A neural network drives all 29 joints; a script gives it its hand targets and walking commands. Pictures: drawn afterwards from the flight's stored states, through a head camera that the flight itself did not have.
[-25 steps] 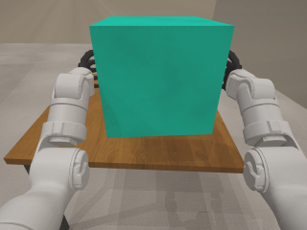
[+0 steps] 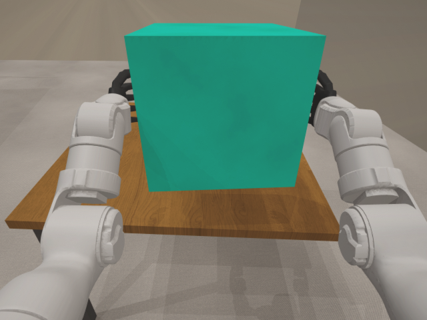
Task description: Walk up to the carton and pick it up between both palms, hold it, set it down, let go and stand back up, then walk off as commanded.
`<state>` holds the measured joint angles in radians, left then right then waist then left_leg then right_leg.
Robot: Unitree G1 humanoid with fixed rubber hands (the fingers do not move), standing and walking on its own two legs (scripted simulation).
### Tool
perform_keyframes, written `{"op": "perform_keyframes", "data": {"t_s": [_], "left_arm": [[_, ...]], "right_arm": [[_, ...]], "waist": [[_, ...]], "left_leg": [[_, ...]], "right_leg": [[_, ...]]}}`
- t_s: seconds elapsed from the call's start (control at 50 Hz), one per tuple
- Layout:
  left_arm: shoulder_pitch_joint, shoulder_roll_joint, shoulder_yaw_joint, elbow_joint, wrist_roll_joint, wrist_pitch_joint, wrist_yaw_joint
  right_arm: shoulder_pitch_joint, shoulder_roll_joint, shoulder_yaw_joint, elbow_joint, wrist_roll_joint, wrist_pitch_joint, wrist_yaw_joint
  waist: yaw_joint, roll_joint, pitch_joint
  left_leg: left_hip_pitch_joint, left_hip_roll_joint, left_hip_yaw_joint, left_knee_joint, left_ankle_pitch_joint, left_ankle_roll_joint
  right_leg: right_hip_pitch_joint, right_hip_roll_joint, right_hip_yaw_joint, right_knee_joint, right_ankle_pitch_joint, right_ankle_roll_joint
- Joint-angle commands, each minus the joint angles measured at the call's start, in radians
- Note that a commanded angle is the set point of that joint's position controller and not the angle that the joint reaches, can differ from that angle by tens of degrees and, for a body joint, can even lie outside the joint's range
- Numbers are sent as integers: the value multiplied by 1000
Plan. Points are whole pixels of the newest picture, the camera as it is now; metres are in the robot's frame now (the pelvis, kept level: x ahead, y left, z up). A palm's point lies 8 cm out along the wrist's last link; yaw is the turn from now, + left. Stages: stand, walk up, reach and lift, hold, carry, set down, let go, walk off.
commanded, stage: hold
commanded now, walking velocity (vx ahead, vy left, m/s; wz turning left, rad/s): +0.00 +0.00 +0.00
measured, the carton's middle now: (218, 97) +0.47 +0.04 +0.27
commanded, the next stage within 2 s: set down in 0.82 s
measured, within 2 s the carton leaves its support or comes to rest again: neither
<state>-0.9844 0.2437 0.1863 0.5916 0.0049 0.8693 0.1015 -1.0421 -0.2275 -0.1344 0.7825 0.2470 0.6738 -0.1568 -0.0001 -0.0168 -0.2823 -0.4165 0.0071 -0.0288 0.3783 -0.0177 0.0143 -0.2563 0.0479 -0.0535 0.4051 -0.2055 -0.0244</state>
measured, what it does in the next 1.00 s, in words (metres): stands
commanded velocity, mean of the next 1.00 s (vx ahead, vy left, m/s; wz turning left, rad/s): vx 0.00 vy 0.00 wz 0.00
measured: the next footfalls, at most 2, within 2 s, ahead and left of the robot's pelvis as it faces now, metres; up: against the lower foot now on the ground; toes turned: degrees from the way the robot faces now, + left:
none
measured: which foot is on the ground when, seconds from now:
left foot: down 0.00-1.00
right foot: down 0.00-1.00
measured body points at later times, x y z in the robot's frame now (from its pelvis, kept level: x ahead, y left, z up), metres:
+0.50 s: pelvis +0.00 +0.00 +0.00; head -0.08 +0.02 +0.44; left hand +0.39 +0.21 +0.28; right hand +0.40 -0.15 +0.30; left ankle +0.11 +0.10 -0.74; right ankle +0.00 -0.11 -0.74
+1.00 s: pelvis +0.00 +0.00 +0.00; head -0.08 +0.03 +0.44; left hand +0.40 +0.22 +0.26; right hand +0.41 -0.14 +0.29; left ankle +0.11 +0.10 -0.74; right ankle +0.00 -0.11 -0.74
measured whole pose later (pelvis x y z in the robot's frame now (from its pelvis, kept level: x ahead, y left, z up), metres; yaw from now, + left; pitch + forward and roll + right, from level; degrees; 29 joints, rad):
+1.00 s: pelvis +0.00 +0.00 +0.00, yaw +0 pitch +3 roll -2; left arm -1.00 0.24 0.21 0.69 0.01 0.81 0.07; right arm -1.05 -0.23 -0.13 0.83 0.25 0.66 -0.16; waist 0.00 -0.05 -0.28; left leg -0.42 0.01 -0.03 0.39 -0.03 0.01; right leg -0.25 0.05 -0.05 0.41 -0.21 -0.02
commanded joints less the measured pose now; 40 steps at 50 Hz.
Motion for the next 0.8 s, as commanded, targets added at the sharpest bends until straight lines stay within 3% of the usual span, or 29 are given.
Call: {"op": "perform_keyframes", "data": {"t_s": [0.0,0.08,0.28,0.34,0.4,0.5,0.52,0.78], "left_arm": [[-1070,-653,-230,-412,-172,-156,-229],[-1027,-652,-225,-370,-166,-148,-233],[-1055,-655,-227,-390,-165,-149,-231],[-1037,-651,-213,-375,-164,-150,-232],[-1048,-648,-221,-380,-163,-147,-234],[-1028,-641,-214,-363,-159,-148,-235],[-1060,-650,-232,-403,-172,-154,-231],[-1042,-650,-220,-377,-159,-148,-234]], "right_arm": [[-1017,624,275,-309,213,-51,161],[-1012,621,275,-316,210,-48,155],[-1016,619,273,-310,213,-48,158],[-1018,632,287,-324,217,-44,155],[-1010,618,274,-308,214,-42,154],[-1005,623,280,-301,216,-44,155],[-1020,632,282,-321,218,-48,157],[-1014,620,274,-309,215,-43,154]], "waist": [[-66,126,-485],[-68,111,-453],[-66,136,-463],[-58,103,-460],[-67,129,-455],[-64,106,-444],[-64,119,-486],[-66,127,-452]], "left_leg": [[542,16,-42,-42,-101,-14],[529,15,-38,-42,-99,-13],[534,15,-41,-40,-103,-16],[527,10,-31,-39,-95,-5],[529,13,-38,-41,-102,-13],[528,12,-33,-40,-99,-10],[540,16,-38,-36,-86,-12],[531,15,-41,-43,-102,-14]], "right_leg": [[-32,-27,143,-179,64,40],[-21,-25,143,-181,77,41],[-31,-26,139,-177,71,36],[-21,-26,141,-180,70,45],[-23,-26,141,-180,67,40],[-20,-25,140,-181,72,42],[-28,-26,141,-176,76,42],[-29,-28,143,-181,65,39]]}}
